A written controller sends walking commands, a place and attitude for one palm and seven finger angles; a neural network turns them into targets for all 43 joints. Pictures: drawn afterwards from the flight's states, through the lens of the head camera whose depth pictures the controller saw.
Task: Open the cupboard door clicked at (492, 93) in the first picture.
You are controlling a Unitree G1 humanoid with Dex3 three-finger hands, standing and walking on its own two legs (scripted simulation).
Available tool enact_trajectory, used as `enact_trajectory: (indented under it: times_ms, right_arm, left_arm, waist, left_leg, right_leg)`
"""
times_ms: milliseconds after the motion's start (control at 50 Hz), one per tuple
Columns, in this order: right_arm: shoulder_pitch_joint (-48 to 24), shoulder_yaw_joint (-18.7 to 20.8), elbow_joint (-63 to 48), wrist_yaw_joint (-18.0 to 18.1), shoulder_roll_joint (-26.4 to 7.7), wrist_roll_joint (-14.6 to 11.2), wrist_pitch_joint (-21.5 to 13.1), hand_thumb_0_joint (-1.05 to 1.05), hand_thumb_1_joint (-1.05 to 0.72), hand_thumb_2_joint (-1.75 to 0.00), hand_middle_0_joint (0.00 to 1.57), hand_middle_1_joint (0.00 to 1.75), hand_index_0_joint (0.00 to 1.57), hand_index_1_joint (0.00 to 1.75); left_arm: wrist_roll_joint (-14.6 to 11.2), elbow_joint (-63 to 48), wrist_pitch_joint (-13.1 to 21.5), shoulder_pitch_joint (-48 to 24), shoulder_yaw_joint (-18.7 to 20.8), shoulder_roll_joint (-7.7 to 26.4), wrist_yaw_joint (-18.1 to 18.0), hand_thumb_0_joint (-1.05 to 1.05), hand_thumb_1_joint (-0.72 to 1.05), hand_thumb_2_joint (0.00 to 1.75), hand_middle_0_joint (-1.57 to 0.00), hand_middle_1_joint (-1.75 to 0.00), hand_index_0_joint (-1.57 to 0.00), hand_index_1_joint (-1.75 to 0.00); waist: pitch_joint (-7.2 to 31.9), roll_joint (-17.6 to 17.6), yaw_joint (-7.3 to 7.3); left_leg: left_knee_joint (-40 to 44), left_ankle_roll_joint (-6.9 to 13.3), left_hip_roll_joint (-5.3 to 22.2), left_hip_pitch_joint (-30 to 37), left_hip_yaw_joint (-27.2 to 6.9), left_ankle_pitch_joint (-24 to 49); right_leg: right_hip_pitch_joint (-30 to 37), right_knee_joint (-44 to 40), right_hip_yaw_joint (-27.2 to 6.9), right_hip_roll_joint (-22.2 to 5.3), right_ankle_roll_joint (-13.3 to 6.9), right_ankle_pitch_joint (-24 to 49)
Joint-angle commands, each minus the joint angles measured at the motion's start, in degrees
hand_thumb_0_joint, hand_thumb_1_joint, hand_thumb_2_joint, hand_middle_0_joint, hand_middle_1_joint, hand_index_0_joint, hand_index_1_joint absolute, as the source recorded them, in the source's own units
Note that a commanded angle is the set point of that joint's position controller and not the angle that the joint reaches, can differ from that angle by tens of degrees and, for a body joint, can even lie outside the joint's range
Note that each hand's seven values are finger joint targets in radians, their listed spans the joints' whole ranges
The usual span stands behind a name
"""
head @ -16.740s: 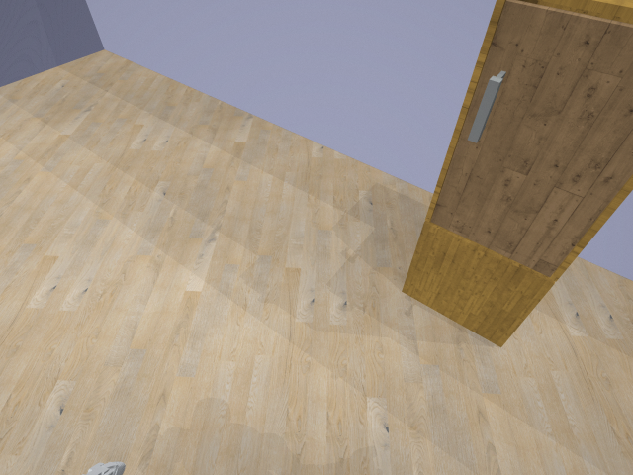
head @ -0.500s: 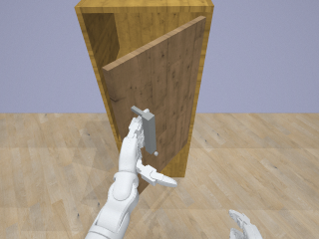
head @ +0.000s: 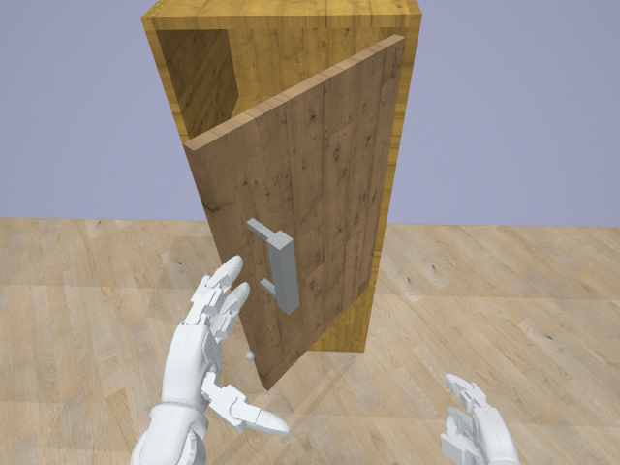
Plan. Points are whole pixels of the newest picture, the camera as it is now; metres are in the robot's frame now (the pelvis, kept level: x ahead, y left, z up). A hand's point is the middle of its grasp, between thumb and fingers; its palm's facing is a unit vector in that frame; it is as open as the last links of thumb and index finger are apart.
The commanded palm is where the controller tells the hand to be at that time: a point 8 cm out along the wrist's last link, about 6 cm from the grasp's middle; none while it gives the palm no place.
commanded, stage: slide the hand sideways off the handle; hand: left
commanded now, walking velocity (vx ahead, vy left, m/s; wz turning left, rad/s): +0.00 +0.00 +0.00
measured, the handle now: (273, 267) +0.34 +0.07 +0.09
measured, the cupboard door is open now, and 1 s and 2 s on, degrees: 50 50 50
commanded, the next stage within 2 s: draw the hand back to the body in 0.26 s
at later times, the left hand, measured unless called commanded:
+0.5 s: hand (219, 380) +0.20 +0.11 +0.10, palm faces -0.06 -1.00 -0.02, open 16.3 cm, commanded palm +0.17 +0.17 +0.11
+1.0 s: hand (120, 374) +0.18 +0.19 +0.13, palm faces +0.14 -0.97 -0.22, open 15.4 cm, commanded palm +0.15 +0.25 +0.15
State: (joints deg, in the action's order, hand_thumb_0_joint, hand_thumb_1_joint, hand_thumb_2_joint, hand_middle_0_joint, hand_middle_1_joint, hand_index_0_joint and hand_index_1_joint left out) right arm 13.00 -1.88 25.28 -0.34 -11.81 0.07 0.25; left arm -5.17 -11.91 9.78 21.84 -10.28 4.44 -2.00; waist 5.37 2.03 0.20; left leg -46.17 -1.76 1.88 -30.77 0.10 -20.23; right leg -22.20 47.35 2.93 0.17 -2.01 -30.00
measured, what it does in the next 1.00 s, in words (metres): stands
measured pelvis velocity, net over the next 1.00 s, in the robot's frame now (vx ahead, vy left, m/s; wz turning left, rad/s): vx -0.01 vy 0.02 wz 0.00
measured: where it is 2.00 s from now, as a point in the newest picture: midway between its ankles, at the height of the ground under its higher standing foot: outside the picture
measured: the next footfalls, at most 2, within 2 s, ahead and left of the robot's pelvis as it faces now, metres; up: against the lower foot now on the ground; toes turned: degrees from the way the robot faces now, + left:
none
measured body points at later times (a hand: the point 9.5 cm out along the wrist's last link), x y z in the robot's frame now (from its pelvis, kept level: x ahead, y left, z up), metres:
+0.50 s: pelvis -0.01 +0.00 -0.01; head +0.00 -0.02 +0.44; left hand +0.19 +0.16 +0.10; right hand +0.17 -0.22 -0.08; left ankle +0.03 +0.14 -0.70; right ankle -0.06 -0.09 -0.70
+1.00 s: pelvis -0.01 +0.02 +0.01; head -0.02 +0.00 +0.46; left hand +0.17 +0.24 +0.15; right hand +0.19 -0.20 -0.05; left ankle +0.03 +0.14 -0.70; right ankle -0.06 -0.09 -0.70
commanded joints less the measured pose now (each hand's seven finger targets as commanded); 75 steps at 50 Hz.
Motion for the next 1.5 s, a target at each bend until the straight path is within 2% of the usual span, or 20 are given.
enact_trajectory:
  times_ms: [0, 200, 260, 340, 380, 400, 440, 480, 620, 740, 840, 860, 880, 900, 940, 1040, 1060, 1280, 1360, 1480]
  right_arm:
    - [-3.6, 2.6, -10.1, 0.6, -5.1, -0.4, -3.8, 0.00, -0.90, -0.90, 0.20, 0.30, 0.20, 0.30]
    - [-2.4, 3.1, -9.7, 2.0, -6.1, -1.1, -6.7, 0.00, -0.90, -0.90, 0.20, 0.30, 0.20, 0.30]
    - [-2.6, 3.0, -10.1, 2.0, -6.1, -1.3, -7.9, 0.00, -0.90, -0.90, 0.20, 0.30, 0.20, 0.30]
    - [-2.4, 3.1, -9.7, 2.2, -6.4, -1.2, -8.6, 0.00, -0.90, -0.90, 0.20, 0.30, 0.20, 0.30]
    - [-2.8, 2.9, -10.2, 2.1, -6.0, -1.3, -8.7, 0.00, -0.90, -0.90, 0.20, 0.30, 0.20, 0.30]
    - [-2.9, 2.9, -10.4, 2.2, -5.9, -1.4, -8.7, 0.00, -0.90, -0.90, 0.20, 0.30, 0.20, 0.30]
    - [-3.2, 2.7, -9.8, 2.5, -6.0, -1.5, -8.4, 0.00, -0.90, -0.90, 0.20, 0.30, 0.20, 0.30]
    - [-3.6, 2.5, -10.0, 2.5, -5.7, -1.8, -8.7, 0.00, -0.90, -0.90, 0.20, 0.30, 0.20, 0.30]
    - [-3.8, 2.0, -9.5, 3.1, -6.4, -2.3, -10.1, 0.00, -0.90, -0.90, 0.20, 0.30, 0.20, 0.30]
    - [-4.2, 1.9, -8.6, 3.8, -6.7, -2.6, -11.1, 0.00, -0.90, -0.90, 0.20, 0.30, 0.20, 0.30]
    - [-4.5, 1.6, -7.9, 4.4, -6.9, -2.9, -12.2, 0.00, -0.90, -0.90, 0.20, 0.30, 0.20, 0.30]
    - [-5.8, 1.4, -8.0, 6.0, -6.2, -2.0, -11.2, 0.00, -0.90, -0.90, 0.20, 0.30, 0.20, 0.30]
    - [-5.4, 1.0, -7.5, 6.5, -5.3, -1.5, -10.8, 0.00, -0.90, -0.90, 0.20, 0.30, 0.20, 0.30]
    - [-5.2, 0.8, -6.9, 6.7, -5.3, -1.3, -10.1, 0.00, -0.90, -0.90, 0.20, 0.30, 0.20, 0.30]
    - [-6.3, 0.9, -5.8, 7.0, -5.8, -0.8, -9.3, 0.00, -0.90, -0.90, 0.20, 0.30, 0.20, 0.30]
    - [-8.1, 0.8, -3.9, 7.4, -5.9, -0.4, -8.7, 0.00, -0.90, -0.90, 0.20, 0.30, 0.20, 0.30]
    - [-8.3, 0.7, -3.7, 7.2, -5.7, -0.3, -8.8, 0.00, -0.90, -0.90, 0.20, 0.30, 0.20, 0.30]
    - [-8.8, 1.6, -0.8, 5.9, -6.5, 0.1, -8.6, 0.00, -0.90, -0.90, 0.20, 0.30, 0.20, 0.30]
    - [-9.1, 2.0, -0.4, 5.7, -6.6, 0.0, -7.9, 0.00, -0.90, -0.90, 0.20, 0.30, 0.20, 0.30]
    - [-9.0, 2.6, 0.4, 5.6, -6.8, 0.0, -7.4, 0.00, -0.90, -0.90, 0.20, 0.30, 0.20, 0.30]
  left_arm:
    - [-1.5, -16.5, 4.7, 0.4, 4.7, 2.8, 1.8, 0.00, -0.50, 0.30, -0.15, -0.30, -0.15, -0.30]
    - [-4.8, -18.7, 8.0, 3.8, 8.3, 6.3, 7.5, 0.00, -0.50, 0.30, -0.15, -0.30, -0.15, -0.30]
    - [-5.0, -19.8, 8.3, 2.8, 5.3, 4.4, 7.8, 0.00, -0.50, 0.30, -0.15, -0.30, -0.15, -0.30]
    - [-4.0, -18.0, 7.5, 2.2, 5.8, 5.3, 6.4, 0.00, -0.50, 0.30, -0.15, -0.30, -0.15, -0.30]
    - [-3.7, -20.0, 6.9, 2.8, 7.3, 6.6, 5.5, 0.00, -0.50, 0.30, -0.15, -0.30, -0.15, -0.30]
    - [-3.8, -21.5, 6.5, 2.7, 8.6, 7.9, 4.9, 0.00, -0.50, 0.30, -0.15, -0.30, -0.15, -0.30]
    - [-4.2, -19.4, 5.2, 4.0, 12.2, 10.0, 4.4, 0.00, -0.50, 0.30, -0.15, -0.30, -0.15, -0.30]
    - [-5.0, -21.1, 4.5, 3.8, 11.6, 8.7, 4.7, 0.00, -0.50, 0.30, -0.15, -0.30, -0.15, -0.30]
    - [-7.5, -23.5, 1.4, 4.5, 13.0, 9.8, 8.0, 0.00, -0.50, 0.30, -0.15, -0.30, -0.15, -0.30]
    - [-9.8, -24.3, -0.1, 4.0, 18.4, 13.5, 10.1, 0.00, -0.50, 0.30, -0.15, -0.30, -0.15, -0.30]
    - [-11.3, -25.4, -1.3, 1.6, 19.9, 14.2, 11.9, 0.00, -0.32, 0.37, -0.16, -0.30, -0.16, -0.30]
    - [-3.1, -30.9, -0.9, -0.8, 19.5, 20.7, 5.2, 0.00, -0.29, 0.39, -0.16, -0.30, -0.16, -0.30]
    - [-2.5, -27.7, -2.0, 3.8, 18.4, 16.5, 2.3, 0.00, -0.26, 0.40, -0.16, -0.30, -0.16, -0.30]
    - [-1.2, -25.6, -2.8, 5.8, 17.2, 15.1, 0.6, 0.00, -0.22, 0.42, -0.16, -0.30, -0.16, -0.30]
    - [0.0, -24.5, -3.2, 5.6, 19.7, 17.4, -1.6, 0.00, -0.15, 0.45, -0.16, -0.30, -0.16, -0.30]
    - [1.6, -24.7, -2.7, 4.1, 22.5, 19.5, -4.1, 0.00, 0.02, 0.52, -0.17, -0.30, -0.17, -0.30]
    - [1.7, -25.7, -2.5, 3.2, 21.4, 18.4, -4.3, 0.00, 0.06, 0.54, -0.17, -0.30, -0.17, -0.30]
    - [2.0, -25.5, -2.5, 5.5, 28.2, 21.5, -5.5, 0.00, 0.44, 0.70, -0.18, -0.30, -0.18, -0.30]
    - [1.7, -24.5, -2.8, 4.2, 31.1, 22.8, -5.7, 0.00, 0.58, 0.76, -0.19, -0.30, -0.19, -0.30]
    - [1.4, -24.2, -2.8, 2.3, 35.2, 25.2, -6.1, 0.00, 0.80, 0.86, -0.20, -0.30, -0.20, -0.30]
  waist:
    - [8.0, -5.5, -0.03]
    - [7.1, -4.3, 0.90]
    - [6.7, -3.5, 1.30]
    - [6.2, -5.3, 0.92]
    - [7.5, -3.3, -0.19]
    - [8.3, -2.6, -0.61]
    - [7.0, -4.9, -1.20]
    - [6.3, -4.0, -1.04]
    - [4.3, -2.5, -0.69]
    - [3.5, -3.0, -1.36]
    - [3.5, -0.1, -1.51]
    - [1.1, -0.5, -3.25]
    - [-1.1, -0.2, -2.22]
    - [-2.6, -1.6, -2.19]
    - [-2.0, -4.8, -2.48]
    - [-1.5, 0.3, -2.91]
    - [-1.1, 1.7, -2.60]
    - [0.1, 0.4, -3.58]
    - [-0.7, -0.2, -3.70]
    - [0.3, 1.8, -3.92]
  left_leg:
    - [1.9, 3.4, -2.4, 10.1, 0.4, 14.3]
    - [-0.6, 3.4, -2.8, 6.7, -0.3, 10.4]
    - [-0.8, 3.6, -2.7, 6.7, -0.8, 9.6]
    - [-0.6, 3.7, -2.6, 5.7, -1.1, 8.0]
    - [0.3, 3.6, -2.5, 6.6, -0.7, 8.1]
    - [0.4, 3.7, -2.5, 6.8, -0.5, 8.3]
    - [1.0, 3.6, -2.3, 6.0, -0.5, 8.1]
    - [1.4, 3.6, -2.3, 7.0, -0.2, 8.4]
    - [3.0, 3.7, -2.3, 8.6, -0.7, 8.1]
    - [3.6, 3.6, -2.5, 9.2, -1.0, 8.1]
    - [4.9, 3.6, -2.5, 11.7, -1.2, 8.3]
    - [7.1, 3.4, -2.0, 13.5, -0.1, 8.1]
    - [7.8, 3.4, -2.0, 14.9, 0.2, 7.5]
    - [8.6, 3.5, -1.7, 15.6, 0.2, 7.4]
    - [10.5, 3.7, -1.5, 17.2, 0.1, 8.2]
    - [15.8, 3.5, -1.2, 22.5, 0.4, 10.8]
    - [17.1, 3.5, -1.1, 23.7, 0.3, 11.3]
    - [22.2, 2.9, -0.3, 28.1, 0.6, 21.6]
    - [23.0, 2.9, -0.3, 28.5, 0.8, 21.8]
    - [22.9, 2.9, -0.4, 29.7, 1.5, 24.9]
  right_leg:
    - [-2.8, -6.7, -1.2, -0.1, 3.1, 36.2]
    - [-6.3, -6.5, -2.5, -0.5, 3.6, 31.1]
    - [-8.0, -6.3, -2.2, -0.3, 3.3, 27.5]
    - [-8.6, -6.6, -2.1, -0.1, 2.7, 22.4]
    - [-7.8, -6.5, -1.8, 0.2, 2.4, 21.5]
    - [-7.3, -6.5, -1.9, 0.2, 2.4, 21.6]
    - [-6.0, -7.5, -1.9, 0.3, 2.3, 21.1]
    - [-6.1, -7.9, -1.8, 0.4, 2.6, 22.2]
    - [-6.0, -9.8, -1.1, 0.7, 2.7, 21.5]
    - [-4.6, -11.4, -1.2, 0.7, 2.6, 20.5]
    - [-4.7, -12.2, -0.2, 1.1, 2.3, 19.4]
    - [-5.5, -17.7, -3.6, -0.4, 1.6, 18.5]
    - [-5.7, -19.5, -3.3, -0.8, 1.5, 16.4]
    - [-5.3, -20.1, -2.5, -0.8, 1.8, 15.9]
    - [-2.5, -21.8, -2.1, -0.6, 1.8, 16.3]
    - [2.9, -24.1, -1.2, -0.3, 1.5, 18.2]
    - [4.0, -24.0, -0.9, -0.3, 1.5, 18.5]
    - [11.7, -26.1, -0.2, 0.3, 1.5, 27.4]
    - [12.4, -27.2, -0.3, 0.5, 1.5, 27.7]
    - [13.7, -27.7, -0.5, 0.4, 1.6, 31.0]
